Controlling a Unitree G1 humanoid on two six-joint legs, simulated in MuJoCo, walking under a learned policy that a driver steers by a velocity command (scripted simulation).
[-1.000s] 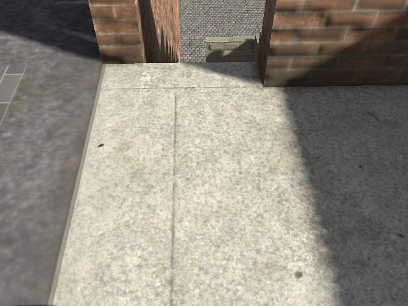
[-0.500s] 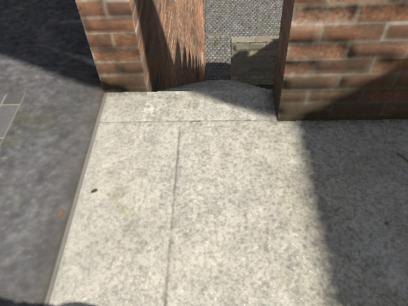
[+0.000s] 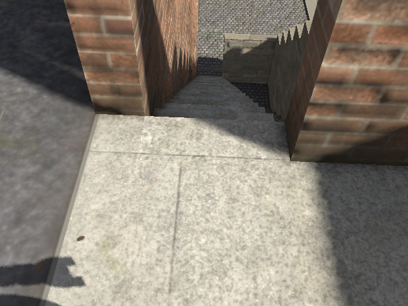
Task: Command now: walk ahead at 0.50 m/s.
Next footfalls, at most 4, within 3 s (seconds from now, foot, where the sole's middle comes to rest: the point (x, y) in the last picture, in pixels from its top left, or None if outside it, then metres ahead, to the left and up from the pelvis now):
0.48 right None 0.44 -0.15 -0.77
1.04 left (181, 225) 0.74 0.11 -0.77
1.56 right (241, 148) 1.11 -0.12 -0.77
1.90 left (187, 138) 1.15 0.11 -0.77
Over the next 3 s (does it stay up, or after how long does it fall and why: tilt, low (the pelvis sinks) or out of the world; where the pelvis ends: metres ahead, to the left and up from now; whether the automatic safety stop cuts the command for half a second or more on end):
stays up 1.10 -0.05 0.02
